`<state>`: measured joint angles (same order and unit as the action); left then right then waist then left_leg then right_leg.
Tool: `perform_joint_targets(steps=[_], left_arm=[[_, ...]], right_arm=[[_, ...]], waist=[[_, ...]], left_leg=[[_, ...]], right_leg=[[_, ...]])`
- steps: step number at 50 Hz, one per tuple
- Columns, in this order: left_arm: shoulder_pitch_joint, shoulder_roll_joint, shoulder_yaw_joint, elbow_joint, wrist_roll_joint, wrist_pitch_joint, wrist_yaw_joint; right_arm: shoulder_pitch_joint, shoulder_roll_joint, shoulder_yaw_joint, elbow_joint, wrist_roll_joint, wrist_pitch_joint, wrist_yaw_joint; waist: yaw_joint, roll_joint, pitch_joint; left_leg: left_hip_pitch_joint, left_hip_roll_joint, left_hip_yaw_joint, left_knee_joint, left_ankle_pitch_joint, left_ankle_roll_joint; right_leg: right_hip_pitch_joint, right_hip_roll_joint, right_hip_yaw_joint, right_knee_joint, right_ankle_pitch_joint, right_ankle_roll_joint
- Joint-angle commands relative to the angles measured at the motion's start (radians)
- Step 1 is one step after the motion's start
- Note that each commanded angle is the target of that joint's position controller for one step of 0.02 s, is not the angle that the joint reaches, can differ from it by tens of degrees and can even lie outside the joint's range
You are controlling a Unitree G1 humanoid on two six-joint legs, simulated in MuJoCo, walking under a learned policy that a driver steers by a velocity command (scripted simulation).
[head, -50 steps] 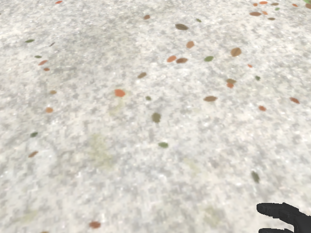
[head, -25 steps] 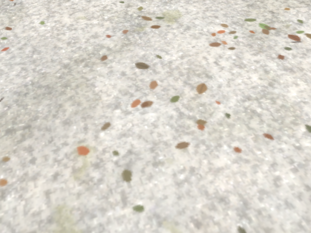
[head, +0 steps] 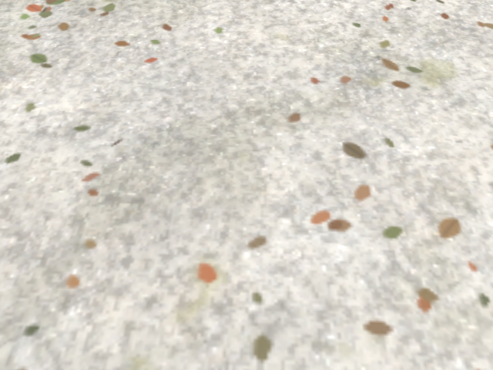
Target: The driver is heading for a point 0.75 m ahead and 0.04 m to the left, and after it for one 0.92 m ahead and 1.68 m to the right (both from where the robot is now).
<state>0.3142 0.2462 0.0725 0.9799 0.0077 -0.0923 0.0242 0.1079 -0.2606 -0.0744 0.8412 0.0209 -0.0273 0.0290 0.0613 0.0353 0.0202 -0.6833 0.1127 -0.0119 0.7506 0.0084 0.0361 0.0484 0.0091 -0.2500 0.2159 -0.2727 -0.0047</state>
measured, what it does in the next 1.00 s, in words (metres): walks ahead: left foot, then right foot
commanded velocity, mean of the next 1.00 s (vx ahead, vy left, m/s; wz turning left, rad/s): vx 0.50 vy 0.00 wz -0.07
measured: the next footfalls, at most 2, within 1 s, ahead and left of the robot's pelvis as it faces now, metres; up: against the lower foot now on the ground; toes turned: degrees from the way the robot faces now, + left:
left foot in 0.14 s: +0.25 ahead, +0.13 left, +0.00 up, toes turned +8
right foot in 0.70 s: +0.60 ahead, -0.03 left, +0.00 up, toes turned -1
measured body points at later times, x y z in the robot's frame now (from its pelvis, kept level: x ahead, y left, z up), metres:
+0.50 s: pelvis +0.28 +0.07 +0.01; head +0.30 +0.08 +0.46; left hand +0.41 +0.35 -0.11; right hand +0.37 -0.20 -0.12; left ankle +0.21 +0.12 -0.74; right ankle +0.50 -0.09 -0.67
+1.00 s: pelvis +0.58 +0.04 +0.01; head +0.62 +0.03 +0.45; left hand +0.69 +0.31 -0.11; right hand +0.74 -0.24 -0.09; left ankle +0.77 +0.22 -0.68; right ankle +0.56 -0.03 -0.74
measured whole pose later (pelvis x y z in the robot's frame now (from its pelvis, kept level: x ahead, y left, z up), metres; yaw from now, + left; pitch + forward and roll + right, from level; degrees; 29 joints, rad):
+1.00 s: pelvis +0.58 +0.04 +0.01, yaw -9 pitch +2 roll +0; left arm 0.29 0.27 0.06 0.79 -0.02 -0.06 0.00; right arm 0.09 -0.28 -0.05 0.75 -0.01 -0.10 -0.01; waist 0.05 0.02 0.03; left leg -0.66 0.10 -0.10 0.73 -0.07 -0.06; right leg -0.18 0.12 0.10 0.34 -0.19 -0.09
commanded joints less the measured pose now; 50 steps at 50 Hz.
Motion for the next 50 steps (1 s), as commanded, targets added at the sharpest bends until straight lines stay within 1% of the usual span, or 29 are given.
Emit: perform_joint_targets(steps=[1,4,5,6,7,8,9,10,11,12,13,14,16,19,24,29,32,34,35,36,37,38,39,40,41,43,45,48,50], left_arm=[[-0.002,0.174,0.039,-0.046,-0.016,0.005,0.007],[-0.025,0.215,0.051,-0.058,-0.028,0.026,0.009],[-0.037,0.23,0.055,-0.063,-0.031,0.035,0.011],[-0.06,0.236,0.055,-0.071,-0.035,0.042,0.011],[-0.055,0.222,0.048,-0.085,-0.023,0.039,0.012],[0.011,0.062,0.004,-0.136,0.019,0.017,0.0],[-0.027,0.092,-0.004,-0.161,-0.022,-0.032,-0.015],[-0.126,0.144,0.01,-0.178,-0.065,-0.057,-0.025],[-0.138,0.14,0.007,-0.173,-0.063,-0.068,-0.023],[-0.138,0.145,0.013,-0.154,-0.036,-0.066,-0.015],[-0.119,0.158,0.023,-0.142,-0.023,-0.053,-0.013],[-0.102,0.155,0.026,-0.137,-0.02,-0.037,-0.015],[-0.091,0.121,0.02,-0.128,-0.017,-0.01,-0.017],[-0.172,0.103,0.012,-0.15,-0.014,0.007,-0.016],[-0.289,0.08,-0.003,-0.179,-0.028,0.0,-0.038],[-0.381,0.072,-0.015,-0.231,-0.034,-0.006,-0.07],[-0.349,0.095,-0.007,-0.25,-0.03,-0.005,-0.093],[-0.182,0.158,0.025,-0.225,-0.028,0.004,-0.092],[-0.024,0.211,0.052,-0.196,-0.027,0.008,-0.081],[0.109,0.312,0.081,-0.186,-0.017,0.016,-0.063],[0.096,0.282,0.065,-0.191,-0.03,0.014,-0.063],[0.082,0.219,0.048,-0.191,-0.026,0.017,-0.058],[0.026,0.179,0.038,-0.207,-0.025,0.016,-0.053],[-0.041,0.159,0.03,-0.223,-0.024,0.015,-0.054],[-0.086,0.133,0.02,-0.241,-0.017,0.013,-0.051],[-0.123,0.138,0.018,-0.263,-0.01,0.015,-0.043],[-0.108,0.172,0.027,-0.266,-0.013,0.012,-0.033],[-0.068,0.202,0.039,-0.264,-0.026,0.019,-0.019],[-0.023,0.202,0.04,-0.256,-0.03,0.027,-0.015]], right_arm=[[-0.126,-0.028,0.004,-0.107,0.001,-0.01,0.022],[-0.093,-0.069,-0.015,-0.131,0.004,-0.005,0.034],[-0.017,-0.098,-0.031,-0.12,0.007,-0.003,0.033],[0.123,-0.142,-0.058,-0.087,0.011,-0.002,0.028],[0.288,-0.219,-0.097,-0.042,0.011,0.005,0.008],[0.285,-0.327,-0.112,-0.034,0.017,0.005,-0.007],[0.311,-0.287,-0.089,-0.071,-0.002,-0.013,-0.001],[0.293,-0.208,-0.068,-0.054,-0.012,-0.028,0.002],[0.238,-0.166,-0.056,-0.057,-0.006,-0.04,0.001],[0.151,-0.127,-0.043,-0.073,-0.007,-0.045,0.001],[0.098,-0.092,-0.03,-0.088,-0.018,-0.049,-0.002],[0.087,-0.087,-0.026,-0.091,-0.025,-0.051,-0.004],[0.107,-0.108,-0.028,-0.074,-0.021,-0.06,-0.011],[0.157,-0.13,-0.031,-0.043,-0.023,-0.067,-0.027],[0.191,-0.134,-0.023,-0.011,-0.029,-0.073,-0.037],[0.243,-0.135,-0.023,0.036,-0.026,-0.055,-0.041],[0.217,-0.161,-0.028,0.028,-0.024,-0.032,-0.054],[0.192,-0.189,-0.032,0.014,-0.025,-0.015,-0.068],[0.168,-0.194,-0.029,0.001,-0.022,-0.014,-0.073],[0.236,-0.115,-0.002,-0.036,-0.04,-0.035,-0.065],[0.257,-0.054,0.025,-0.045,-0.041,-0.074,-0.041],[0.162,-0.139,0.004,-0.068,0.0,-0.109,-0.022],[0.095,-0.149,0.006,-0.092,0.02,-0.126,-0.015],[0.072,-0.14,0.004,-0.094,0.004,-0.13,-0.02],[0.075,-0.151,-0.007,-0.091,-0.019,-0.121,-0.028],[0.122,-0.129,-0.008,-0.091,-0.03,-0.094,-0.032],[0.097,-0.105,-0.001,-0.109,-0.036,-0.078,-0.04],[-0.019,-0.075,0.013,-0.145,-0.038,-0.077,-0.041],[-0.086,-0.071,0.016,-0.166,-0.027,-0.083,-0.035]], waist=[[0.001,-0.073,0.091],[-0.051,-0.114,0.035],[-0.1,-0.13,-0.014],[-0.181,-0.118,-0.087],[-0.252,-0.052,-0.173],[-0.137,0.226,-0.216],[-0.16,0.154,-0.385],[-0.185,0.072,-0.268],[-0.151,0.024,-0.176],[-0.107,-0.029,-0.118],[-0.072,-0.017,-0.098],[-0.053,-0.008,-0.092],[-0.041,-0.008,-0.071],[-0.068,-0.005,-0.021],[-0.125,0.013,0.025],[-0.156,0.005,0.07],[-0.112,0.043,0.018],[-0.017,0.076,-0.094],[0.071,0.044,-0.172],[0.066,-0.15,-0.316],[0.026,-0.254,-0.417],[0.066,-0.177,-0.339],[0.051,-0.11,-0.214],[0.002,-0.021,-0.115],[-0.034,-0.012,-0.069],[-0.082,-0.053,-0.049],[-0.083,-0.074,-0.033],[-0.039,-0.091,-0.024],[-0.002,-0.107,-0.031]], left_leg=[[-0.035,-0.005,0.041,-0.077,-0.023,0.024],[0.098,-0.079,0.117,-0.096,-0.161,0.074],[0.203,-0.12,0.143,-0.095,-0.208,0.097],[0.398,-0.166,0.157,-0.155,-0.172,0.13],[0.697,-0.141,0.047,-0.196,-0.151,0.174],[0.994,0.111,-0.469,-0.267,-0.241,0.324],[1.096,0.237,-0.844,-0.449,-0.385,0.419],[1.038,0.217,-0.708,-0.483,-0.311,0.354],[0.899,0.178,-0.553,-0.469,-0.224,0.31],[0.744,0.137,-0.438,-0.469,-0.116,0.273],[0.64,0.107,-0.361,-0.487,-0.016,0.255],[0.582,0.095,-0.33,-0.511,0.028,0.251],[0.533,0.09,-0.249,-0.55,0.118,0.249],[0.539,0.072,-0.144,-0.59,0.172,0.22],[0.571,0.04,-0.008,-0.639,0.07,0.14],[0.782,0.108,0.048,-0.586,0.189,0.127],[0.862,0.13,0.087,-0.439,0.596,0.103],[0.846,0.116,0.115,-0.191,0.877,0.075],[0.701,0.084,0.14,0.037,0.771,0.04],[0.316,-0.034,0.149,0.43,0.271,-0.025],[0.014,-0.213,-0.02,0.67,-0.566,-0.054],[-0.102,-0.136,-0.128,0.704,-0.526,-0.022],[-0.125,-0.085,-0.111,0.636,-0.443,-0.004],[-0.083,-0.049,-0.093,0.524,-0.394,-0.007],[-0.012,-0.021,-0.086,0.441,-0.363,-0.019],[0.073,-0.003,-0.07,0.356,-0.343,-0.051],[0.096,-0.007,-0.041,0.236,-0.275,-0.086],[0.161,-0.049,-0.024,-0.023,-0.044,-0.106],[0.204,-0.087,-0.02,-0.143,0.073,-0.111]], right_leg=[[0.008,-0.31,0.057,-0.056,0.404,-0.132],[0.066,-0.32,0.016,0.1,0.809,-0.105],[0.064,-0.313,0.006,0.222,0.952,-0.094],[0.011,-0.284,-0.014,0.412,0.983,-0.069],[-0.197,-0.243,-0.015,0.693,0.759,-0.021],[-0.642,-0.053,0.031,1.052,-0.187,0.043],[-0.783,0.023,0.295,1.211,-0.349,0.035],[-0.877,-0.034,0.329,1.207,-0.254,0.007],[-0.861,-0.087,0.32,1.129,-0.16,-0.016],[-0.786,-0.13,0.317,1.044,-0.096,-0.016],[-0.707,-0.158,0.323,0.989,-0.055,-0.015],[-0.654,-0.167,0.324,0.957,-0.035,-0.01],[-0.644,-0.177,0.305,0.885,0.004,0.007],[-0.728,-0.179,0.293,0.74,0.169,0.027],[-0.697,-0.126,0.263,0.46,0.453,-0.001],[-0.785,-0.08,0.252,0.344,0.378,-0.04],[-0.709,-0.019,0.18,0.339,0.219,-0.083],[-0.486,0.051,0.135,0.346,0.142,-0.127],[-0.227,0.036,0.199,0.291,0.212,-0.171],[0.177,-0.211,0.603,0.306,0.207,-0.322],[0.385,-0.364,1.069,0.145,0.113,-0.457],[0.353,-0.321,0.964,0.106,0.025,-0.392],[0.211,-0.284,0.821,0.09,0.035,-0.348],[0.032,-0.243,0.726,0.065,0.117,-0.32],[-0.092,-0.211,0.66,0.039,0.203,-0.306],[-0.229,-0.183,0.602,-0.001,0.288,-0.311],[-0.317,-0.155,0.533,-0.016,0.365,-0.306],[-0.375,-0.087,0.458,-0.001,0.311,-0.248],[-0.364,-0.081,0.472,0.018,0.246,-0.224]])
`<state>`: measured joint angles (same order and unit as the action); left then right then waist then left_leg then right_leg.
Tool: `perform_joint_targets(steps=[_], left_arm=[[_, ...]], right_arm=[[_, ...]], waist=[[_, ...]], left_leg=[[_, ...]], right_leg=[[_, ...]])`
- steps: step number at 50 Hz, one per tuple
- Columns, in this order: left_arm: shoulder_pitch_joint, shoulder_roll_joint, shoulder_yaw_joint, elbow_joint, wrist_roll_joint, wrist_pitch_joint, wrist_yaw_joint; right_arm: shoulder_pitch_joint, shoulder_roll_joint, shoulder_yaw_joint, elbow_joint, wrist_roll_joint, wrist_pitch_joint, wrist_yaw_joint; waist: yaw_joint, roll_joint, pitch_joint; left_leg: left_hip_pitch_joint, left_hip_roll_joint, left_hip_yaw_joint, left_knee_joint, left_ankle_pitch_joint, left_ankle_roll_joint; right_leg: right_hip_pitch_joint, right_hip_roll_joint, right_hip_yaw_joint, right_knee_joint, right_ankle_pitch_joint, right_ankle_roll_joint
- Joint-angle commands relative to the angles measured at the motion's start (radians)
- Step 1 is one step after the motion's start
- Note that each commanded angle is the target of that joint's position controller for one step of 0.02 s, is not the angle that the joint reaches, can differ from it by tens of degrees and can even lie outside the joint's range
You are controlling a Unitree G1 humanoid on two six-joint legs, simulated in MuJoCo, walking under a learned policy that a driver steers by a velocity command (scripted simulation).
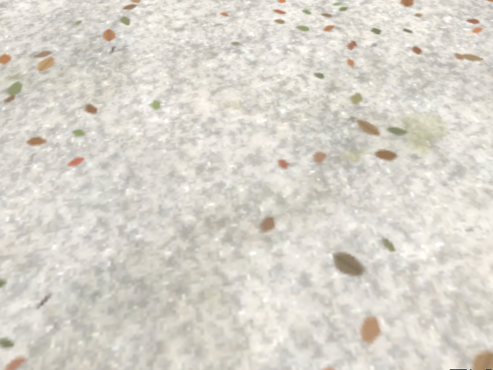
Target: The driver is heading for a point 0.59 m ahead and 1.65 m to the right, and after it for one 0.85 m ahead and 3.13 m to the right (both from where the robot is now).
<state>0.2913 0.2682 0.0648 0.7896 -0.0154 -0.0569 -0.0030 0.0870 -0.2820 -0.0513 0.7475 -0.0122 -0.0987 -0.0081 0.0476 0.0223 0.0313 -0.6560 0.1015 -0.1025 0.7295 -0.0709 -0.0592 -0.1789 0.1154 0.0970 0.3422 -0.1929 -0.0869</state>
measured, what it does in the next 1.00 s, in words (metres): walks ahead, turning right: left foot, then right foot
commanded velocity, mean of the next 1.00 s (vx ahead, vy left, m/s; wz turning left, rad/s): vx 0.33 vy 0.00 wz -0.58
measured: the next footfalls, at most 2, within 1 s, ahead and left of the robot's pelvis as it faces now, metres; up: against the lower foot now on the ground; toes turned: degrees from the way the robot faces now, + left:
left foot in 0.16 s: +0.28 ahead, +0.15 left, +0.00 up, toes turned -9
right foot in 0.64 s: +0.25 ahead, -0.11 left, +0.00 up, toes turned -27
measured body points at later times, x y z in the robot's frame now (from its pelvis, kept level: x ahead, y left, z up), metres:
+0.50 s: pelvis +0.20 +0.05 +0.00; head +0.25 +0.04 +0.45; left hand +0.45 +0.26 -0.10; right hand +0.22 -0.26 -0.11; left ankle +0.24 +0.16 -0.75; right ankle +0.24 -0.11 -0.70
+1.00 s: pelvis +0.36 -0.05 -0.01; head +0.38 -0.08 +0.44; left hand +0.57 +0.17 -0.10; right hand +0.41 -0.39 -0.09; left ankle +0.56 -0.02 -0.72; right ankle +0.22 -0.10 -0.75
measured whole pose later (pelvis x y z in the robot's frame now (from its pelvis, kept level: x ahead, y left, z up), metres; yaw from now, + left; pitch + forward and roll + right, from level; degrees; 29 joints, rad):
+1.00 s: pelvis +0.36 -0.05 -0.01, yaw -35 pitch +3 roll +0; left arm 0.40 0.30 0.08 0.67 -0.03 -0.03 0.02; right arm 0.01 -0.30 -0.05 0.73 0.01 -0.09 0.05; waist 0.07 0.03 0.01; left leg -0.54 0.01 -0.06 0.55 -0.07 -0.04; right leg -0.09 0.05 0.15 0.40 -0.35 -0.04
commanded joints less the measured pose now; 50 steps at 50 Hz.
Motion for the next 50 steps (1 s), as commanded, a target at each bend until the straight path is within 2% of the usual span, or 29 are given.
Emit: perform_joint_targets(steps=[1,5,6,7,8,9,10,11,12,13,15,17,20,23,28,30,31,32,33,34,35,36,37,38,40,42,44,47,50], left_arm=[[0.02,0.179,0.048,-0.061,-0.009,-0.004,0.013],[0.043,0.165,0.047,-0.062,-0.009,0.01,0.019],[0.026,0.163,0.048,-0.069,-0.005,0.015,0.022],[0.013,0.141,0.042,-0.08,-0.002,0.019,0.023],[0.005,0.093,0.025,-0.106,0.009,0.017,0.022],[0.15,0.03,0.007,-0.123,0.005,0.009,0.025],[0.192,0.1,0.011,-0.131,-0.005,0.006,0.023],[0.125,0.176,0.034,-0.123,-0.013,0.017,0.026],[0.043,0.189,0.041,-0.139,-0.008,0.032,0.029],[0.007,0.183,0.046,-0.15,-0.002,0.047,0.031],[0.025,0.131,0.042,-0.162,-0.009,0.075,0.03],[0.013,0.093,0.033,-0.184,-0.01,0.089,0.03],[-0.024,0.09,0.03,-0.206,0.001,0.094,0.022],[-0.075,0.092,0.031,-0.226,0.001,0.097,0.005],[-0.167,0.113,0.041,-0.272,-0.003,0.105,-0.021],[-0.135,0.111,0.045,-0.259,-0.002,0.096,-0.025],[-0.083,0.126,0.055,-0.235,-0.001,0.091,-0.02],[0.041,0.182,0.083,-0.2,-0.008,0.086,-0.008],[0.137,0.331,0.118,-0.196,-0.011,0.079,0.008],[0.163,0.307,0.102,-0.213,-0.004,0.049,-0.005],[0.146,0.236,0.079,-0.209,-0.001,0.025,-0.01],[0.11,0.197,0.065,-0.212,-0.003,0.013,-0.009],[0.065,0.173,0.055,-0.22,-0.008,0.013,-0.006],[0.028,0.161,0.046,-0.229,-0.006,0.015,0.0],[0.003,0.178,0.048,-0.242,0.006,0.016,0.014],[0.015,0.2,0.056,-0.234,0.003,0.015,0.025],[0.041,0.215,0.061,-0.217,-0.003,0.015,0.03],[0.081,0.217,0.064,-0.191,-0.012,0.017,0.029],[0.078,0.206,0.063,-0.179,-0.012,0.019,0.028]], right_arm=[[-0.087,-0.056,-0.009,-0.082,0.013,-0.014,0.006],[-0.088,-0.112,-0.028,-0.097,0.023,-0.032,0.02],[-0.049,-0.124,-0.035,-0.089,0.018,-0.037,0.02],[0.023,-0.143,-0.046,-0.072,0.006,-0.043,0.016],[0.134,-0.194,-0.06,-0.067,-0.018,-0.048,0.009],[0.228,-0.273,-0.077,-0.058,-0.039,-0.034,0.002],[0.257,-0.233,-0.072,-0.045,-0.007,-0.017,0.009],[0.206,-0.149,-0.049,-0.073,-0.002,-0.006,0.005],[0.156,-0.114,-0.036,-0.083,-0.006,0.007,0.0],[0.109,-0.093,-0.027,-0.081,-0.006,0.018,-0.001],[0.062,-0.1,-0.029,-0.071,-0.011,0.026,-0.002],[0.04,-0.128,-0.041,-0.062,-0.013,0.028,-0.005],[0.024,-0.153,-0.053,-0.052,-0.001,0.04,-0.017],[0.001,-0.167,-0.057,-0.045,0.009,0.056,-0.02],[0.052,-0.213,-0.075,-0.014,0.036,0.06,0.006],[0.052,-0.214,-0.076,-0.002,0.049,0.064,0.01],[0.064,-0.195,-0.072,0.007,0.049,0.065,0.012],[0.071,-0.145,-0.056,0.011,0.034,0.062,0.013],[0.024,-0.075,-0.03,-0.064,-0.006,0.049,0.018],[-0.045,-0.097,-0.031,-0.091,0.004,0.023,0.021],[-0.073,-0.148,-0.044,-0.099,0.035,0.003,0.034],[-0.06,-0.156,-0.047,-0.089,0.039,-0.008,0.042],[-0.052,-0.159,-0.049,-0.074,0.02,-0.013,0.042],[-0.049,-0.16,-0.052,-0.068,0.006,-0.013,0.043],[-0.048,-0.134,-0.046,-0.061,0.004,-0.011,0.047],[-0.084,-0.094,-0.03,-0.063,0.005,-0.006,0.047],[-0.13,-0.072,-0.017,-0.074,0.011,-0.004,0.05],[-0.168,-0.093,-0.019,-0.092,0.023,-0.007,0.054],[-0.132,-0.13,-0.035,-0.094,0.028,-0.017,0.054]], waist=[[0.021,-0.101,-0.043],[0.0,-0.131,-0.054],[-0.029,-0.146,-0.053],[-0.071,-0.143,-0.087],[-0.12,-0.083,-0.206],[-0.084,0.187,-0.363],[-0.078,0.307,-0.429],[-0.103,0.174,-0.313],[-0.103,0.092,-0.231],[-0.084,0.061,-0.161],[-0.038,0.108,-0.098],[-0.03,0.13,-0.089],[-0.035,0.099,-0.138],[-0.046,0.1,-0.132],[-0.08,0.1,-0.077],[-0.055,0.082,-0.061],[-0.036,0.063,-0.071],[0.011,-0.022,-0.125],[0.02,-0.329,-0.145],[0.064,-0.296,-0.174],[0.058,-0.221,-0.128],[0.027,-0.177,-0.095],[0.001,-0.122,-0.068],[-0.021,-0.121,-0.051],[-0.04,-0.114,-0.054],[-0.031,-0.097,-0.044],[-0.01,-0.118,-0.028],[0.009,-0.134,-0.015],[-0.016,-0.157,-0.013]], left_leg=[[0.186,-0.085,0.064,-0.154,0.166,-0.015],[0.22,-0.091,0.021,-0.242,0.056,0.021],[0.266,-0.098,0.029,-0.272,0.029,0.042],[0.374,-0.09,0.042,-0.315,0.061,0.069],[0.589,0.039,-0.053,-0.272,0.19,0.128],[0.947,0.303,-0.383,-0.241,0.402,0.296],[0.994,0.389,-0.611,-0.291,0.326,0.363],[0.895,0.336,-0.473,-0.301,0.3,0.324],[0.778,0.288,-0.313,-0.301,0.354,0.286],[0.66,0.235,-0.204,-0.316,0.418,0.27],[0.489,0.174,-0.078,-0.383,0.385,0.254],[0.456,0.178,-0.016,-0.433,0.404,0.28],[0.492,0.206,0.049,-0.449,0.405,0.293],[0.475,0.197,0.131,-0.457,0.302,0.272],[0.523,0.238,0.118,-0.477,-0.136,0.24],[0.519,0.226,0.145,-0.421,-0.211,0.21],[0.475,0.198,0.184,-0.341,-0.205,0.184],[0.375,0.138,0.257,-0.127,-0.148,0.137],[-0.002,-0.026,0.342,0.282,-0.405,0.036],[-0.243,-0.114,0.125,0.471,-0.569,0.021],[-0.289,-0.061,0.057,0.504,-0.506,0.046],[-0.261,-0.03,0.049,0.463,-0.416,0.063],[-0.22,-0.011,0.052,0.394,-0.349,0.062],[-0.158,-0.004,0.052,0.32,-0.288,0.055],[-0.067,-0.036,0.078,0.216,-0.191,0.031],[0.007,-0.065,0.086,0.061,-0.099,0.012],[0.067,-0.09,0.081,-0.067,-0.019,0.005],[0.14,-0.107,0.063,-0.16,0.033,0.009],[0.22,-0.105,0.044,-0.204,-0.003,0.034]], right_leg=[[-0.118,-0.197,0.148,-0.095,0.137,-0.136],[0.0,-0.249,0.279,0.025,0.062,-0.109],[0.01,-0.237,0.295,0.081,0.114,-0.089],[0.0,-0.189,0.275,0.178,0.181,-0.053],[-0.079,-0.127,0.211,0.401,0.139,-0.004],[-0.38,0.01,0.074,0.74,-0.304,0.074],[-0.528,-0.031,0.07,0.93,-0.496,0.1],[-0.575,-0.077,0.082,1.013,-0.431,0.12],[-0.574,-0.108,0.038,1.013,-0.368,0.133],[-0.551,-0.136,0.018,0.973,-0.332,0.143],[-0.453,-0.17,-0.021,0.879,-0.281,0.145],[-0.433,-0.172,-0.05,0.791,-0.228,0.154],[-0.395,-0.191,-0.057,0.651,-0.101,0.152],[-0.312,-0.188,-0.089,0.513,-0.012,0.135],[-0.281,-0.179,-0.134,0.352,-0.104,0.071],[-0.197,-0.151,-0.182,0.219,-0.083,0.036],[-0.089,-0.12,-0.198,0.164,-0.076,0.013],[0.105,-0.136,-0.123,0.122,-0.062,-0.033],[0.341,-0.386,0.335,0.048,-0.01,-0.192],[0.399,-0.468,0.613,-0.073,-0.151,-0.315],[0.38,-0.459,0.537,-0.084,-0.14,-0.285],[0.318,-0.423,0.442,-0.069,-0.099,-0.245],[0.253,-0.391,0.367,-0.071,-0.033,-0.212],[0.19,-0.361,0.313,-0.086,0.041,-0.194],[0.12,-0.322,0.247,-0.105,0.147,-0.181],[0.063,-0.286,0.186,-0.106,0.151,-0.162],[0.022,-0.27,0.17,-0.101,0.117,-0.147],[-0.009,-0.28,0.206,-0.081,0.068,-0.13],[0.001,-0.297,0.272,-0.03,0.034,-0.103]])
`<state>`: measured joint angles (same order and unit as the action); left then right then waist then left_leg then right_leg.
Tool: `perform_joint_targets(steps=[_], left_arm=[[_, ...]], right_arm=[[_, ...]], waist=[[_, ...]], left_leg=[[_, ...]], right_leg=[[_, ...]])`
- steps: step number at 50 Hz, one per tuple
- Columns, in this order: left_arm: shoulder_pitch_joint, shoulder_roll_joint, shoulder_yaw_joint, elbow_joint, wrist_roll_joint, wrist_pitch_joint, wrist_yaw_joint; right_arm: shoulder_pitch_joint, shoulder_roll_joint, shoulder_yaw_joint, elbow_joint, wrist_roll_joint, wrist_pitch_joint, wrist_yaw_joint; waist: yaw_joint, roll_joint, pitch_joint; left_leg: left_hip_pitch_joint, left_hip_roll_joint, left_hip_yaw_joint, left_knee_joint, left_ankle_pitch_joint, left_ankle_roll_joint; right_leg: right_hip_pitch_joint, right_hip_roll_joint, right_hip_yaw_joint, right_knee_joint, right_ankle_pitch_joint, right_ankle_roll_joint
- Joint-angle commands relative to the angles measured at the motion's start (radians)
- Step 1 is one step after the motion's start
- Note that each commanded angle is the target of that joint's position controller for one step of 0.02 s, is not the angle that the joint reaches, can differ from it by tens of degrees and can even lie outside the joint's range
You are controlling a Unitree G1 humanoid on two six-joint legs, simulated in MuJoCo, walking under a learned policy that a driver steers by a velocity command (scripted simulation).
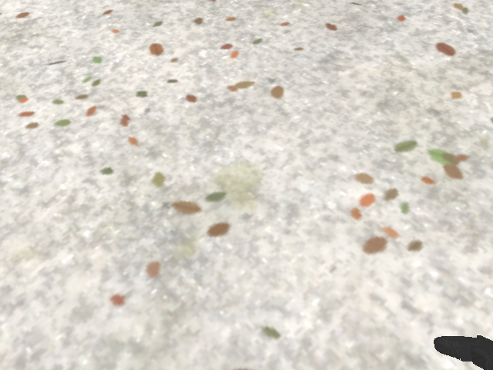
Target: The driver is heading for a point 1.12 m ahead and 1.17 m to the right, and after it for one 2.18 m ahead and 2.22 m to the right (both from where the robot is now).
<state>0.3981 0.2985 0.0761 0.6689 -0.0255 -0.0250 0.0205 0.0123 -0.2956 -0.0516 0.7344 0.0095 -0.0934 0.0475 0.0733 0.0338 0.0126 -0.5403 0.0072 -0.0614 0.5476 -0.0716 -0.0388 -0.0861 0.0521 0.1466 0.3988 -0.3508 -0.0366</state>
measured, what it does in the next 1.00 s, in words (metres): walks ahead, turning right: left foot, then right foot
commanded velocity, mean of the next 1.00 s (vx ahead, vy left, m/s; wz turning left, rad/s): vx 0.49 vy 0.00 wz -0.60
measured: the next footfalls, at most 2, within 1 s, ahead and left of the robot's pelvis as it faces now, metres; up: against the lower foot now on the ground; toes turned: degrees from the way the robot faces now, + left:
left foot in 0.06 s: +0.19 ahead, +0.13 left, +0.00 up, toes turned -5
right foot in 0.58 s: +0.42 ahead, -0.20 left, +0.00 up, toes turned -23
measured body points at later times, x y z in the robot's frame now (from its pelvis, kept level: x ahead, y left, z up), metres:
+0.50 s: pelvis +0.25 -0.01 -0.01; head +0.28 -0.03 +0.44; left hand +0.53 +0.15 -0.08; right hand +0.17 -0.30 -0.13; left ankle +0.15 +0.14 -0.74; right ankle +0.37 -0.19 -0.70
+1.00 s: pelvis +0.51 -0.14 +0.00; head +0.53 -0.17 +0.45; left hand +0.72 +0.08 -0.10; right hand +0.58 -0.47 -0.08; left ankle +0.74 -0.11 -0.71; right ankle +0.39 -0.18 -0.74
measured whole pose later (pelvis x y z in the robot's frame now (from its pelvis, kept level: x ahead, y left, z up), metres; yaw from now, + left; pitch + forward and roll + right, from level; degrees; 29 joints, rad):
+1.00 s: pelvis +0.51 -0.14 +0.00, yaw -35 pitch +2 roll +0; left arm 0.37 0.30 0.07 0.69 -0.02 -0.04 0.01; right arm 0.00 -0.29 -0.03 0.69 0.00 -0.09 0.03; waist 0.09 0.05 0.03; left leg -0.57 0.02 -0.10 0.53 0.02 -0.05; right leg -0.11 0.11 0.18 0.43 -0.34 -0.07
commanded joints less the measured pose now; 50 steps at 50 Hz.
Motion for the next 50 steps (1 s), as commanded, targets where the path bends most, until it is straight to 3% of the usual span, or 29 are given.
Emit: perform_joint_targets(steps=[1,2,3,4,5,6,7,8,9,11,16,20,24,26,27,28,29,30,31,32,33,34,35,36,37,40,44,47,50], left_arm=[[-0.039,0.167,0.05,-0.059,-0.001,-0.01,0.004],[-0.047,0.145,0.043,-0.061,0.001,-0.007,0.004],[-0.054,0.104,0.029,-0.069,0.007,-0.008,0.002],[-0.036,0.038,0.007,-0.096,0.019,-0.009,0.004],[0.061,0.026,-0.002,-0.128,-0.012,-0.02,0.006],[0.048,0.122,0.02,-0.091,-0.024,-0.018,0.006],[-0.038,0.156,0.029,-0.094,-0.014,-0.013,0.002],[-0.072,0.145,0.029,-0.093,-0.004,-0.011,0.003],[-0.096,0.132,0.03,-0.098,0.001,-0.009,-0.001],[-0.094,0.098,0.025,-0.1,-0.007,0.0,-0.011],[-0.174,0.057,0.008,-0.129,0.002,0.006,-0.019],[-0.289,0.033,-0.006,-0.148,0.003,-0.009,-0.045],[-0.374,0.035,-0.007,-0.182,-0.003,-0.01,-0.071],[-0.344,0.069,0.011,-0.186,0.004,-0.006,-0.076],[-0.278,0.099,0.027,-0.175,0.007,-0.001,-0.074],[-0.133,0.139,0.053,-0.137,0.005,0.003,-0.068],[0.046,0.202,0.088,-0.089,0.001,0.014,-0.051],[0.037,0.321,0.103,-0.085,-0.011,0.013,-0.036],[0.056,0.28,0.083,-0.13,-0.004,-0.009,-0.045],[0.03,0.21,0.061,-0.115,0.007,-0.027,-0.052],[-0.012,0.186,0.052,-0.107,0.007,-0.036,-0.052],[-0.084,0.158,0.042,-0.114,0.009,-0.038,-0.05],[-0.133,0.133,0.032,-0.127,0.02,-0.04,-0.047],[-0.158,0.129,0.029,-0.134,0.026,-0.04,-0.043],[-0.164,0.132,0.029,-0.13,0.023,-0.043,-0.038],[-0.134,0.155,0.034,-0.102,0.016,-0.044,-0.018],[-0.083,0.168,0.038,-0.068,0.008,-0.033,-0.004],[-0.038,0.17,0.041,-0.037,0.0,-0.028,-0.004],[-0.031,0.157,0.039,-0.023,-0.001,-0.018,0.0]], right_arm=[[-0.02,-0.125,-0.041,-0.072,0.006,-0.026,-0.004],[0.047,-0.136,-0.052,-0.053,0.002,-0.029,-0.008],[0.151,-0.166,-0.067,-0.036,-0.009,-0.035,-0.015],[0.298,-0.23,-0.082,-0.023,-0.026,-0.034,-0.025],[0.352,-0.279,-0.093,0.004,-0.032,-0.024,-0.015],[0.297,-0.181,-0.068,-0.014,-0.013,-0.022,-0.015],[0.256,-0.133,-0.056,-0.023,-0.006,-0.013,-0.022],[0.214,-0.114,-0.048,-0.026,-0.014,-0.008,-0.026],[0.194,-0.091,-0.042,-0.02,-0.02,-0.005,-0.03],[0.184,-0.08,-0.038,-0.01,-0.022,-0.012,-0.038],[0.211,-0.129,-0.053,0.028,-0.018,-0.02,-0.044],[0.227,-0.154,-0.054,0.045,-0.012,-0.006,-0.05],[0.277,-0.193,-0.064,0.07,0.009,0.016,-0.049],[0.272,-0.224,-0.073,0.069,0.02,0.028,-0.053],[0.27,-0.24,-0.078,0.067,0.025,0.036,-0.056],[0.255,-0.238,-0.077,0.062,0.03,0.044,-0.06],[0.267,-0.202,-0.062,0.052,0.017,0.041,-0.065],[0.349,-0.049,-0.014,-0.005,-0.036,0.025,-0.054],[0.293,-0.095,-0.009,-0.03,-0.01,-0.013,-0.041],[0.18,-0.168,-0.029,-0.06,0.032,-0.034,-0.033],[0.153,-0.151,-0.021,-0.071,0.031,-0.046,-0.033],[0.154,-0.144,-0.02,-0.058,0.006,-0.049,-0.041],[0.172,-0.155,-0.027,-0.05,-0.008,-0.041,-0.042],[0.188,-0.157,-0.03,-0.046,-0.012,-0.029,-0.04],[0.195,-0.146,-0.029,-0.043,-0.017,-0.019,-0.04],[0.13,-0.102,-0.015,-0.059,-0.029,0.001,-0.042],[-0.024,-0.067,0.002,-0.093,-0.02,-0.003,-0.032],[-0.083,-0.086,-0.004,-0.117,-0.006,-0.013,-0.022],[-0.066,-0.12,-0.021,-0.121,-0.002,-0.024,-0.016]], waist=[[-0.063,-0.178,-0.001],[-0.097,-0.175,-0.025],[-0.147,-0.152,-0.096],[-0.185,0.011,-0.238],[-0.129,0.34,-0.304],[-0.136,0.202,-0.192],[-0.146,0.125,-0.091],[-0.125,0.065,-0.051],[-0.113,0.061,-0.017],[-0.092,0.088,-0.007],[-0.099,0.036,0.018],[-0.141,0.025,0.049],[-0.158,0.026,0.082],[-0.117,0.053,0.044],[-0.072,0.068,-0.005],[0.015,0.054,-0.081],[0.1,0.0,-0.17],[-0.013,-0.302,-0.227],[0.028,-0.248,-0.423],[0.056,-0.159,-0.295],[0.02,-0.115,-0.185],[-0.027,-0.052,-0.123],[-0.065,-0.067,-0.098],[-0.087,-0.081,-0.087],[-0.096,-0.079,-0.079],[-0.086,-0.066,-0.034],[-0.025,-0.096,0.0],[-0.002,-0.11,0.007],[-0.02,-0.142,0.0]], left_leg=[[0.155,-0.014,0.012,-0.043,-0.017,0.027],[0.254,-0.02,0.027,-0.075,-0.022,0.045],[0.424,0.033,-0.014,-0.08,-0.033,0.08],[0.7,0.23,-0.25,-0.108,-0.156,0.153],[0.852,0.394,-0.715,-0.258,-0.441,0.279],[0.777,0.389,-0.699,-0.296,-0.61,0.265],[0.663,0.354,-0.527,-0.292,-0.531,0.229],[0.564,0.312,-0.407,-0.3,-0.4,0.21],[0.496,0.283,-0.324,-0.316,-0.292,0.208],[0.431,0.252,-0.198,-0.357,-0.183,0.205],[0.456,0.267,-0.02,-0.401,0.03,0.234],[0.478,0.235,0.131,-0.398,0.109,0.199],[0.569,0.268,0.194,-0.37,0.196,0.175],[0.62,0.275,0.234,-0.262,0.512,0.155],[0.632,0.27,0.254,-0.145,0.681,0.145],[0.585,0.246,0.282,0.045,0.748,0.122],[0.387,0.211,0.287,0.317,0.576,0.083],[-0.067,0.04,0.259,0.692,-0.372,0.021],[-0.202,-0.04,0.001,0.865,-0.537,0.02],[-0.294,0.014,-0.037,0.864,-0.435,0.037],[-0.281,0.054,-0.027,0.78,-0.347,0.053],[-0.219,0.088,-0.028,0.692,-0.293,0.048],[-0.146,0.109,-0.036,0.633,-0.258,0.043],[-0.101,0.113,-0.035,0.604,-0.24,0.034],[-0.084,0.112,-0.025,0.564,-0.23,0.019],[-0.077,0.09,0.003,0.406,-0.123,-0.025],[0.004,0.03,0.01,0.107,0.131,-0.037],[0.046,0.005,-0.01,0.013,0.159,-0.025],[0.081,-0.004,-0.029,-0.041,0.051,0.006]], right_leg=[[-0.092,-0.227,0.233,-0.054,0.195,-0.141],[-0.108,-0.195,0.226,0.006,0.221,-0.12],[-0.163,-0.137,0.185,0.154,0.243,-0.085],[-0.344,-0.046,0.077,0.475,0.071,-0.031],[-0.618,0.024,0.02,0.76,-0.277,0.008],[-0.711,-0.043,0.052,0.885,-0.206,0.019],[-0.721,-0.079,0.017,0.899,-0.122,0.018],[-0.682,-0.112,-0.001,0.875,-0.051,0.017],[-0.66,-0.137,0.0,0.838,-0.005,0.018],[-0.608,-0.167,-0.018,0.799,0.039,0.019],[-0.681,-0.181,-0.039,0.648,0.177,0.048],[-0.622,-0.165,-0.113,0.413,0.351,0.039],[-0.581,-0.14,-0.175,0.271,0.315,-0.001],[-0.489,-0.083,-0.224,0.241,0.218,-0.042],[-0.393,-0.042,-0.25,0.234,0.17,-0.067],[-0.198,0.004,-0.269,0.179,0.205,-0.102],[0.105,-0.009,-0.189,0.159,0.234,-0.144],[0.433,-0.274,0.322,0.111,0.134,-0.292],[0.518,-0.391,0.721,-0.069,-0.068,-0.401],[0.447,-0.365,0.596,-0.109,-0.031,-0.335],[0.305,-0.325,0.469,-0.109,0.049,-0.302],[0.163,-0.284,0.372,-0.109,0.161,-0.273],[0.061,-0.253,0.305,-0.123,0.265,-0.262],[-0.001,-0.239,0.281,-0.145,0.31,-0.263],[-0.04,-0.233,0.259,-0.158,0.357,-0.269],[-0.142,-0.193,0.169,-0.175,0.412,-0.262],[-0.195,-0.134,0.118,-0.159,0.287,-0.198],[-0.163,-0.156,0.178,-0.115,0.22,-0.182],[-0.081,-0.184,0.266,-0.024,0.206,-0.165]])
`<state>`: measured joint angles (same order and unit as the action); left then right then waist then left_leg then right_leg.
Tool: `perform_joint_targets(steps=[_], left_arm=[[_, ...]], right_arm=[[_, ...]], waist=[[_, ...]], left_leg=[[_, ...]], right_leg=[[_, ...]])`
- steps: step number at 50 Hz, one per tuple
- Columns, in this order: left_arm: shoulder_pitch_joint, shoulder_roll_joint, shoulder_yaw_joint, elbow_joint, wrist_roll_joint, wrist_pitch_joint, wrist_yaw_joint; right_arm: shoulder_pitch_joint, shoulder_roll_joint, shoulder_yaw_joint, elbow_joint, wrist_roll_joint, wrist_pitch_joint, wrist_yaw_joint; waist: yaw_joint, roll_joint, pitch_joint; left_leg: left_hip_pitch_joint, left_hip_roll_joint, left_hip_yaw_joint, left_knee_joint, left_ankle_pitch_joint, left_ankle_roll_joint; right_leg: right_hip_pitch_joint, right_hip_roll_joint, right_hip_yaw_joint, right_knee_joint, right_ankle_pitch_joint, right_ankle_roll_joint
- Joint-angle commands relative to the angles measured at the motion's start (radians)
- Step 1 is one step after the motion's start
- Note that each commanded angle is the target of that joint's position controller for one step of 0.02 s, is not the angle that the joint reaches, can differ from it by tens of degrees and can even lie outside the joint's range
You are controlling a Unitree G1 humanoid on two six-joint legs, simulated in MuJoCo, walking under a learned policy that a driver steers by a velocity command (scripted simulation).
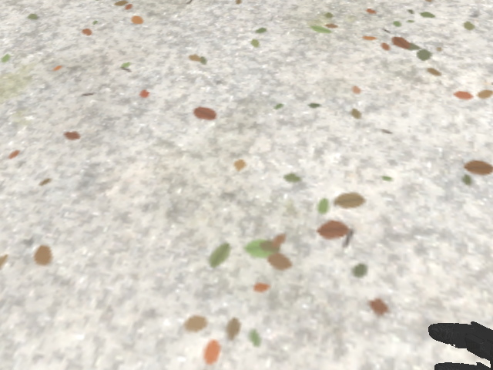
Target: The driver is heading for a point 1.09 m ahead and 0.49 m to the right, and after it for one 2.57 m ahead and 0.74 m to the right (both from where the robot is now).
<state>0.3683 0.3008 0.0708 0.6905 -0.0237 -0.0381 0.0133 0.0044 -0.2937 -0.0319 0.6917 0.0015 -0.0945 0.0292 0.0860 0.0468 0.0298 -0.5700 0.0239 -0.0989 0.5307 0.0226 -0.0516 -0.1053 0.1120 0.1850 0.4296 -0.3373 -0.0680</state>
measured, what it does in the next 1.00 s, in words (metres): walks ahead, turning right: left foot, then right foot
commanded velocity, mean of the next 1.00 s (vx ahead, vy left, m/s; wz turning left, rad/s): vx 0.50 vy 0.00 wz -0.58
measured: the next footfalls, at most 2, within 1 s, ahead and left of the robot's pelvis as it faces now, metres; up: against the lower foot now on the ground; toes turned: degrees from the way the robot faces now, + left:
left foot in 0.06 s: +0.21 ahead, +0.14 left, +0.00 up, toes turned -6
right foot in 0.58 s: +0.43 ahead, -0.19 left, +0.00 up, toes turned -23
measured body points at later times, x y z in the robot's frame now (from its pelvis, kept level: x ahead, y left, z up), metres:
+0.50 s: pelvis +0.26 +0.00 +0.00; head +0.30 -0.02 +0.44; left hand +0.55 +0.15 -0.08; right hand +0.19 -0.29 -0.13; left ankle +0.17 +0.14 -0.74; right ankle +0.39 -0.19 -0.70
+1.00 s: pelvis +0.53 -0.13 +0.00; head +0.54 -0.16 +0.45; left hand +0.73 +0.09 -0.10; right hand +0.59 -0.46 -0.08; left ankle +0.75 -0.10 -0.71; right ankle +0.40 -0.17 -0.74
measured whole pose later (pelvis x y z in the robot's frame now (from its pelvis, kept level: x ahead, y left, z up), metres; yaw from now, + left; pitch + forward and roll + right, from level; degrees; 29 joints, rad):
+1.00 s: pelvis +0.53 -0.13 +0.00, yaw -35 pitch +2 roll -1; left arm 0.36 0.30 0.07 0.71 -0.02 -0.04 0.01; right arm 0.03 -0.29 -0.03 0.69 0.00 -0.10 0.03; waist 0.08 0.05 0.03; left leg -0.57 0.03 -0.07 0.53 0.04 -0.04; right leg -0.09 0.11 0.17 0.42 -0.34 -0.07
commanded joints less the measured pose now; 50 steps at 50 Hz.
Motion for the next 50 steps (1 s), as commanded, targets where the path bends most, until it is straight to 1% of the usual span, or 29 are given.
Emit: perform_joint_targets(steps=[1,2,3,4,5,6,7,8,9,10,12,14,20,24,26,27,28,29,30,31,32,33,34,35,36,39,44,46,50], left_arm=[[-0.009,0.153,0.045,-0.044,-0.001,-0.001,0.007],[-0.02,0.133,0.039,-0.046,0.0,0.003,0.007],[-0.021,0.085,0.022,-0.053,0.006,0.001,0.004],[0.041,0.027,0.003,-0.071,0.004,-0.003,0.003],[0.111,0.042,-0.004,-0.092,-0.015,-0.01,0.007],[0.068,0.135,0.017,-0.073,-0.021,-0.007,0.008],[-0.028,0.162,0.025,-0.086,-0.013,-0.001,0.007],[-0.075,0.152,0.026,-0.096,0.0,0.001,0.006],[-0.093,0.136,0.029,-0.101,0.005,0.003,0.002],[-0.084,0.116,0.027,-0.101,-0.002,0.008,-0.004],[-0.087,0.076,0.019,-0.104,-0.006,0.018,-0.008],[-0.124,0.059,0.013,-0.121,0.0,0.021,-0.009],[-0.273,0.029,-0.004,-0.148,0.002,0.003,-0.042],[-0.361,0.033,-0.005,-0.186,-0.004,0.003,-0.067],[-0.336,0.065,0.012,-0.193,0.002,0.007,-0.072],[-0.278,0.093,0.027,-0.183,0.006,0.011,-0.07],[-0.142,0.133,0.052,-0.148,0.005,0.015,-0.065],[0.04,0.194,0.087,-0.099,0.0,0.024,-0.049],[0.061,0.315,0.107,-0.09,-0.011,0.025,-0.032],[0.072,0.284,0.089,-0.132,-0.007,0.006,-0.038],[0.048,0.21,0.065,-0.118,0.004,-0.011,-0.044],[0.006,0.184,0.056,-0.112,0.004,-0.021,-0.044],[-0.065,0.156,0.046,-0.117,0.004,-0.023,-0.042],[-0.116,0.13,0.036,-0.13,0.014,-0.025,-0.039],[-0.143,0.126,0.033,-0.138,0.021,-0.025,-0.035],[-0.135,0.142,0.036,-0.116,0.016,-0.03,-0.018],[-0.067,0.167,0.044,-0.071,0.006,-0.018,0.003],[-0.029,0.162,0.041,-0.046,0.003,-0.018,0.003],[0.008,0.142,0.035,-0.008,0.005,-0.012,0.003]], right_arm=[[-0.023,-0.13,-0.048,-0.072,0.008,-0.027,0.002],[0.052,-0.14,-0.059,-0.053,0.007,-0.031,-0.003],[0.161,-0.172,-0.074,-0.039,-0.007,-0.037,-0.009],[0.294,-0.242,-0.092,-0.03,-0.027,-0.037,-0.017],[0.368,-0.254,-0.1,0.005,-0.012,-0.021,-0.008],[0.325,-0.168,-0.078,-0.012,0.004,-0.015,-0.007],[0.282,-0.13,-0.066,-0.02,0.002,-0.006,-0.013],[0.239,-0.113,-0.059,-0.02,-0.009,-0.001,-0.016],[0.214,-0.09,-0.052,-0.013,-0.014,-0.001,-0.02],[0.202,-0.082,-0.049,-0.007,-0.017,-0.003,-0.022],[0.206,-0.083,-0.052,0.01,-0.008,-0.012,-0.024],[0.22,-0.11,-0.062,0.03,-0.006,-0.018,-0.025],[0.249,-0.156,-0.071,0.066,-0.001,-0.001,-0.032],[0.298,-0.193,-0.082,0.095,0.018,0.02,-0.033],[0.294,-0.223,-0.091,0.096,0.029,0.033,-0.037],[0.292,-0.239,-0.096,0.094,0.033,0.04,-0.041],[0.279,-0.24,-0.095,0.09,0.038,0.048,-0.045],[0.287,-0.209,-0.082,0.08,0.027,0.047,-0.051],[0.362,-0.07,-0.036,0.023,-0.024,0.031,-0.04],[0.312,-0.093,-0.026,-0.003,-0.005,-0.007,-0.029],[0.199,-0.168,-0.047,-0.032,0.036,-0.029,-0.019],[0.172,-0.156,-0.04,-0.043,0.039,-0.043,-0.018],[0.175,-0.15,-0.04,-0.029,0.014,-0.046,-0.025],[0.19,-0.16,-0.048,-0.021,-0.002,-0.039,-0.028],[0.205,-0.161,-0.05,-0.018,-0.007,-0.027,-0.025],[0.19,-0.119,-0.04,-0.02,-0.019,-0.001,-0.025],[-0.006,-0.068,-0.017,-0.067,-0.012,-0.003,-0.015],[-0.037,-0.077,-0.018,-0.074,0.001,-0.011,-0.005],[-0.03,-0.114,-0.035,-0.08,0.002,-0.023,0.007]], waist=[[-0.052,-0.174,-0.023],[-0.093,-0.179,-0.048],[-0.144,-0.151,-0.137],[-0.162,0.02,-0.283],[-0.143,0.298,-0.364],[-0.158,0.164,-0.243],[-0.167,0.082,-0.133],[-0.149,0.03,-0.065],[-0.128,0.037,-0.031],[-0.11,0.063,-0.017],[-0.104,0.073,-0.009],[-0.106,0.043,0.0],[-0.156,0.016,0.027],[-0.171,0.016,0.059],[-0.133,0.04,0.025],[-0.091,0.056,-0.021],[-0.01,0.044,-0.093],[0.077,-0.002,-0.181],[-0.01,-0.283,-0.254],[0.015,-0.257,-0.438],[0.046,-0.167,-0.315],[0.012,-0.128,-0.205],[-0.036,-0.065,-0.139],[-0.074,-0.081,-0.109],[-0.098,-0.099,-0.097],[-0.109,-0.085,-0.064],[-0.035,-0.109,-0.014],[-0.015,-0.12,-0.016],[-0.023,-0.152,-0.007]], left_leg=[[0.155,-0.024,0.017,-0.036,-0.091,0.035],[0.255,-0.029,0.037,-0.075,-0.096,0.058],[0.448,0.04,-0.01,-0.069,-0.104,0.103],[0.791,0.25,-0.28,-0.075,-0.197,0.21],[0.938,0.4,-0.689,-0.197,-0.48,0.31],[0.85,0.382,-0.66,-0.24,-0.644,0.281],[0.727,0.345,-0.501,-0.248,-0.578,0.244],[0.605,0.304,-0.382,-0.267,-0.451,0.23],[0.531,0.269,-0.293,-0.287,-0.351,0.223],[0.478,0.241,-0.219,-0.312,-0.289,0.214],[0.448,0.228,-0.118,-0.35,-0.197,0.225],[0.459,0.241,-0.053,-0.372,-0.105,0.244],[0.514,0.213,0.163,-0.381,0.038,0.21],[0.608,0.25,0.223,-0.353,0.119,0.186],[0.656,0.256,0.263,-0.248,0.42,0.167],[0.666,0.252,0.283,-0.139,0.589,0.156],[0.621,0.231,0.311,0.042,0.663,0.135],[0.437,0.195,0.321,0.301,0.518,0.097],[-0.019,0.043,0.304,0.678,-0.366,0.034],[-0.174,-0.058,0.055,0.862,-0.632,0.029],[-0.27,0.0,0.005,0.866,-0.537,0.047],[-0.257,0.039,0.014,0.784,-0.451,0.062],[-0.196,0.073,0.014,0.695,-0.395,0.056],[-0.123,0.094,0.008,0.634,-0.357,0.049],[-0.076,0.098,0.008,0.606,-0.336,0.038],[-0.037,0.083,0.04,0.479,-0.273,-0.007],[0.052,0.011,0.053,0.113,0.04,-0.029],[0.086,0.002,0.047,0.052,0.093,-0.02],[0.093,0.006,0.035,-0.013,-0.02,0.035]], right_leg=[[-0.053,-0.244,0.247,-0.022,0.211,-0.124],[-0.062,-0.218,0.24,0.035,0.237,-0.103],[-0.113,-0.165,0.192,0.199,0.248,-0.067],[-0.364,-0.058,0.07,0.515,0.058,0.002],[-0.611,-0.021,-0.001,0.774,-0.268,0.04],[-0.699,-0.09,0.019,0.879,-0.205,0.054],[-0.706,-0.124,-0.022,0.897,-0.126,0.06],[-0.675,-0.154,-0.04,0.861,-0.062,0.061],[-0.644,-0.184,-0.038,0.816,-0.02,0.059],[-0.601,-0.205,-0.048,0.789,0.005,0.057],[-0.591,-0.218,-0.072,0.747,0.031,0.062],[-0.628,-0.227,-0.075,0.68,0.082,0.074],[-0.583,-0.214,-0.153,0.358,0.349,0.07],[-0.553,-0.191,-0.206,0.227,0.307,0.032],[-0.466,-0.138,-0.255,0.198,0.206,-0.008],[-0.375,-0.1,-0.282,0.193,0.156,-0.033],[-0.19,-0.056,-0.3,0.141,0.182,-0.067],[0.107,-0.06,-0.233,0.11,0.218,-0.109],[0.464,-0.329,0.259,0.085,0.133,-0.259],[0.554,-0.45,0.672,-0.092,-0.056,-0.372],[0.485,-0.423,0.543,-0.132,-0.019,-0.308],[0.343,-0.382,0.416,-0.134,0.053,-0.273],[0.199,-0.34,0.321,-0.138,0.156,-0.243],[0.094,-0.309,0.256,-0.156,0.252,-0.232],[0.026,-0.294,0.234,-0.178,0.297,-0.233],[-0.102,-0.262,0.15,-0.204,0.404,-0.239],[-0.188,-0.187,0.078,-0.189,0.272,-0.167],[-0.161,-0.211,0.101,-0.172,0.223,-0.157],[-0.029,-0.273,0.182,-0.073,0.238,-0.136]])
